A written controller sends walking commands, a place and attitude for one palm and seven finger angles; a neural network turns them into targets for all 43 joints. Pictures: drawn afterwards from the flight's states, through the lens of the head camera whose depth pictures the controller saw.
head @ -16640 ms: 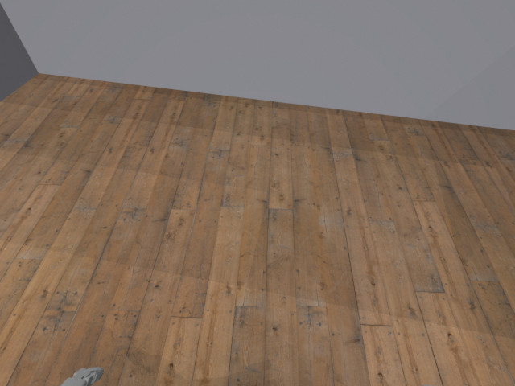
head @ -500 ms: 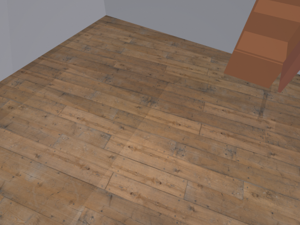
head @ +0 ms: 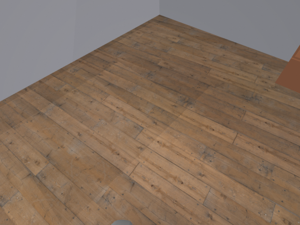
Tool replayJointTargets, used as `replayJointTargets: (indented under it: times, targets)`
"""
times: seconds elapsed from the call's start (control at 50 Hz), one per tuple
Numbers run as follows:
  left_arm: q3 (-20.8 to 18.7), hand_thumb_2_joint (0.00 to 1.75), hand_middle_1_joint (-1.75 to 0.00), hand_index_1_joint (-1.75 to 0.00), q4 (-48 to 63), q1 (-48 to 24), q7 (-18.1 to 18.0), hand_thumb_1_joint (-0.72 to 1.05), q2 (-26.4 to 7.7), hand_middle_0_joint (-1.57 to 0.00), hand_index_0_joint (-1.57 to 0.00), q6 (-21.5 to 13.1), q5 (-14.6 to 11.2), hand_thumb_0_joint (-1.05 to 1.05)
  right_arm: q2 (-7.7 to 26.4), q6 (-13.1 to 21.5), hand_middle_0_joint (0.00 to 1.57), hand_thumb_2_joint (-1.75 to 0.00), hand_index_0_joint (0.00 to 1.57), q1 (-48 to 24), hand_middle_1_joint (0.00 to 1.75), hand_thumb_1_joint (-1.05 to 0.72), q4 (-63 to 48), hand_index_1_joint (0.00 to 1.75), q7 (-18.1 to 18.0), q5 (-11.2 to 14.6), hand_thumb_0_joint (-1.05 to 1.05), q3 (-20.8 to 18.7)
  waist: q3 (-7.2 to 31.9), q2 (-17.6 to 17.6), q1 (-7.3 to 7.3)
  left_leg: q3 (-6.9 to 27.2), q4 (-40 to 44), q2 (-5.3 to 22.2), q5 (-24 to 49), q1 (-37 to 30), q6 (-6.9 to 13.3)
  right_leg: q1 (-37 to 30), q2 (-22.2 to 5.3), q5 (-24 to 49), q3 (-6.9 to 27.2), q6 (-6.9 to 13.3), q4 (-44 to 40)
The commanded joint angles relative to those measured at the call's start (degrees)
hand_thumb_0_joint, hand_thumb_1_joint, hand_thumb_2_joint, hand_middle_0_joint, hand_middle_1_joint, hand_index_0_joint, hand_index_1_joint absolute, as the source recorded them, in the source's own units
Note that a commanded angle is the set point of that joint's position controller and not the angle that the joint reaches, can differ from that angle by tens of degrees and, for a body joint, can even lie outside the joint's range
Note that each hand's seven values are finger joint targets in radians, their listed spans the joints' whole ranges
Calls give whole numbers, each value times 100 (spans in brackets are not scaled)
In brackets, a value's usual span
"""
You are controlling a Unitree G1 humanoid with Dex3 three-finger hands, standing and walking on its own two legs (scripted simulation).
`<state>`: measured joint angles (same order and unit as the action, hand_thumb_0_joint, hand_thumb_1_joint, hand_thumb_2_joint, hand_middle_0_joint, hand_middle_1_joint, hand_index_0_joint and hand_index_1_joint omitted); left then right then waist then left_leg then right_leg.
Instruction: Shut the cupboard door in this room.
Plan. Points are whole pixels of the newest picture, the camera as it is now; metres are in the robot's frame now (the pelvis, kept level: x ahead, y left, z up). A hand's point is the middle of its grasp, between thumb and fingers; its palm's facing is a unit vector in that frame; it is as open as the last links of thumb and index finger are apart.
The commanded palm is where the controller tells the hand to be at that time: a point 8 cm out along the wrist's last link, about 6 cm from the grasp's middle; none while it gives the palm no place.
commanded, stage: stand and wait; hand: left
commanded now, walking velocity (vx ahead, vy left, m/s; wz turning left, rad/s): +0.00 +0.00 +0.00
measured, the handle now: out of the picture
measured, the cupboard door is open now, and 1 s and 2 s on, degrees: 88 88 88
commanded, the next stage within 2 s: turn or walk to find it in 0.08 s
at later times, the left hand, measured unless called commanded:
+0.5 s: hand out of the picture +0.00 +0.21 -0.17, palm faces +0.15 -0.95 -0.28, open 7.4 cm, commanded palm none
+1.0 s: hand out of the picture -0.10 +0.25 -0.18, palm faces +0.35 -0.91 -0.24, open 7.4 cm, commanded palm none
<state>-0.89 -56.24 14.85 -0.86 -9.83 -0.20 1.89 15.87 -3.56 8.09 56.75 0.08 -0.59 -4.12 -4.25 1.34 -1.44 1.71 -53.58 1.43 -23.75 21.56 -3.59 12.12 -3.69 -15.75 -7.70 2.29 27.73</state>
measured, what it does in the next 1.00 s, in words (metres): steps on the spot, turning left: left foot, then right foot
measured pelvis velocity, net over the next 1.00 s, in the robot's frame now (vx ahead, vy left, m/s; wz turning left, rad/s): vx -0.09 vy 0.03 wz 0.34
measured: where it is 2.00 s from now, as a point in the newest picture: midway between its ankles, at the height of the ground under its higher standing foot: outside the picture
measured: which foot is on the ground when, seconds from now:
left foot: up 0.00-0.10, down 0.12-0.46, up 0.48-0.82, down 0.84-1.00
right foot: down 0.00-0.14, up 0.16-0.44, down 0.46-0.84, up 0.86-1.00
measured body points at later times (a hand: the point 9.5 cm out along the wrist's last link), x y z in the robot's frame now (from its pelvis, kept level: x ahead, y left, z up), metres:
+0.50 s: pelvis -0.04 +0.00 -0.01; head -0.01 -0.02 +0.44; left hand +0.00 +0.26 -0.15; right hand +0.06 -0.24 -0.17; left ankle -0.05 +0.14 -0.73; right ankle -0.02 -0.11 -0.74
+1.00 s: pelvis -0.09 +0.03 -0.01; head -0.06 +0.06 +0.44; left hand -0.12 +0.30 -0.16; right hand +0.05 -0.18 -0.14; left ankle -0.12 +0.13 -0.74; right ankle -0.05 -0.11 -0.67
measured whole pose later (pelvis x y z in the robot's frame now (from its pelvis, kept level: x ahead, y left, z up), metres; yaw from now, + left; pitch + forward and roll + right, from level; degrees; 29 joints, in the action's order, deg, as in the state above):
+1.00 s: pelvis -0.09 +0.03 -0.01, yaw +19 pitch +0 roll -1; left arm -3.8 -56.1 10.4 -0.4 -15.1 3.8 1.2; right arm 10.0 -1.0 11.7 55.7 -0.1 -0.9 -2.1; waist -5.2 -2.4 -0.4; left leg -1.7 -30.0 0.6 -15.7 14.0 1.2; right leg 27.2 -5.1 -24.5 -3.6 -4.2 60.7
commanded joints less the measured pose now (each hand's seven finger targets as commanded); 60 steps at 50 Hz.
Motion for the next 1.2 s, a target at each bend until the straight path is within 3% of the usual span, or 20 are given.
replayJointTargets:
  times: [0.0,0.06,0.12,0.16,0.28,0.4,0.42,0.44,0.46,0.5,0.54,0.7,0.78,0.8,0.82,0.84,0.86,0.94,1.08,1.18]
  targets:
    - [-259,90,-30,-30,-66,555,-95,90,-1247,-20,-20,-90,-12,0,45,204,20,-90,20,-180,30,-90,-264,30,-53,36,0,145,686,-1245,-171,-318,1394,-55,-208,-101,72,-1101,-1286,3660,1241,700,-539]
    - [-209,90,-30,-30,-246,343,-116,90,-1140,-20,-20,-75,-91,0,34,325,20,-90,20,266,30,-90,26,30,-96,47,0,194,881,-1101,101,-398,3252,-21,1183,-1274,158,-765,-997,3183,1031,298,-160]
    - [-116,90,-30,-30,-209,454,-83,90,-654,-20,-20,0,-117,0,712,376,20,-90,20,303,30,-90,63,30,-121,-7,0,77,862,723,105,917,3128,1581,3799,-2243,919,688,-233,-254,217,-373,614]
    - [-101,90,-30,-30,-214,-45,-83,90,-686,-20,-20,112,-136,0,571,354,20,-90,20,293,30,-90,170,30,-211,-24,0,98,308,1383,265,1202,3568,1667,4525,-1660,1330,959,-140,-1542,380,-507,1800]
    - [-191,90,-30,-30,-163,-148,-20,90,-580,-20,-20,144,-127,0,565,320,20,-90,20,178,30,-90,68,30,-208,-52,0,-39,315,748,197,940,3304,1287,4379,-1591,1302,1112,-71,-1277,467,-602,2045]
    - [-240,90,-30,-30,-145,449,-37,90,-707,-20,-20,35,-113,0,555,266,20,-90,20,-7,30,-90,-169,30,-123,-15,0,-106,567,478,-105,981,2637,732,2850,-599,840,-473,-4,438,330,-589,-354]
    - [-300,90,-30,-30,-113,527,-68,90,-1036,-20,-20,-16,-56,0,316,279,20,-90,20,68,30,-90,-237,30,-91,27,0,-90,717,-349,-117,569,2010,319,1861,41,539,-1098,-708,847,976,-404,-714]
    - [-409,90,-30,-30,-35,516,-98,90,-1510,-20,-20,-33,-10,0,1,263,20,-90,20,47,30,-90,-406,30,-48,24,0,-32,540,-1666,-157,-129,966,-356,-164,854,230,-1300,-1903,1502,2072,135,-994]
    - [-454,90,-30,-30,50,529,-95,90,-1595,-20,-20,-35,-63,0,234,149,20,-90,20,-145,30,-90,-451,30,-73,-19,0,-97,450,-1979,-317,154,-135,-186,-1045,749,240,-488,-2336,1308,2421,558,-1261]
    - [-401,90,-30,-30,257,-81,-96,90,-1302,-20,-20,0,-56,0,259,93,20,-90,20,-93,30,-90,-337,30,-12,-21,0,-145,-7,-1032,-19,252,-1324,-22,-492,815,262,180,-1964,706,1871,677,-1269]
    - [-357,90,-30,-30,438,-511,-106,90,-1153,-20,-20,-4,-38,0,153,61,20,-90,20,264,30,-90,-212,30,59,-29,0,-125,113,-911,203,41,-1415,63,-101,614,170,290,-1629,790,1092,456,-1095]
    - [-449,90,-30,-30,427,-82,-92,90,-1497,-20,-20,27,10,0,62,129,20,-90,20,-28,30,-90,-445,30,93,3,0,-5,416,-1275,-151,-506,485,94,-403,260,66,-402,-1748,1312,744,594,-813]
    - [-470,90,-30,-30,409,-194,-72,90,-1459,-20,-20,90,-77,0,140,254,20,-90,20,628,30,-90,-311,30,60,0,0,11,786,-862,186,-700,2688,48,942,-1002,138,-136,-1517,1570,188,89,253]
    - [-433,90,-30,-30,482,-131,-46,90,-1242,-20,-20,142,-129,0,473,304,20,-90,20,763,30,-90,-314,30,60,-16,0,-60,847,51,273,111,3249,586,1389,-1603,362,640,-1118,694,-91,-249,1033]
    - [-345,90,-30,-30,692,-199,-4,90,-834,-20,-20,179,-137,0,1050,322,20,-90,20,881,30,-90,-384,30,35,-65,0,-194,618,1684,354,1921,3689,1969,2597,-1822,986,1970,-362,-1587,-269,-650,2167]
    - [-276,90,-30,-30,848,-663,-6,90,-852,-20,-20,212,-71,0,1189,287,20,-90,20,1088,30,-90,-344,30,-8,-55,0,-222,461,1188,520,2027,3744,2306,3055,-1385,1338,1949,-343,-1884,217,-611,2926]
    - [-314,90,-30,-30,783,-758,-36,90,-722,-20,-20,248,-64,0,1059,328,20,-90,20,1073,30,-90,-241,30,-83,-77,0,-203,666,1530,468,1960,3674,2026,3274,-1507,1286,2127,-286,-1759,551,-634,3349]
    - [-342,90,-30,-30,436,-523,47,90,-847,-20,-20,204,-100,0,595,370,20,-90,20,406,30,-90,-392,30,-132,-47,0,-49,569,698,153,897,3462,1266,3497,-1457,1203,1941,-224,-756,637,-673,3646]
    - [-281,90,-30,-30,583,-766,10,90,-713,-20,-20,204,-133,0,697,292,20,-90,20,613,30,-90,-359,30,-102,-76,0,-154,557,676,357,1300,3401,1247,3189,-1543,1356,1531,-21,-1072,604,-703,2391]
    - [-282,90,-30,-30,479,-181,-20,90,-723,-20,-20,118,-162,0,705,225,20,-90,20,314,30,-90,-488,30,-68,-81,0,-208,689,711,136,1503,3024,988,3018,-928,1183,284,218,-450,422,-604,575]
